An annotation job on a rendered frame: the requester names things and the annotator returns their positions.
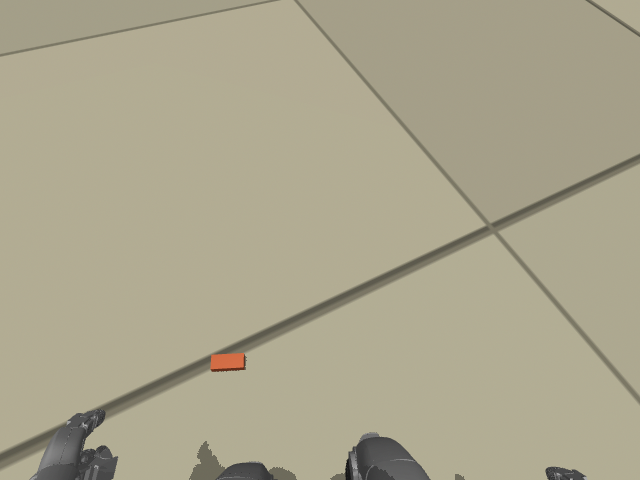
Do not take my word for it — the left robot arm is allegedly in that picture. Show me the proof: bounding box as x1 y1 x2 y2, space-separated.
29 464 81 480

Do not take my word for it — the small box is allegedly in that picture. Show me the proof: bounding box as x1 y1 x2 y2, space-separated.
210 353 245 372

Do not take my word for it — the left robot hand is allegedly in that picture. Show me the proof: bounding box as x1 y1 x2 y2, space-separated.
37 410 118 480

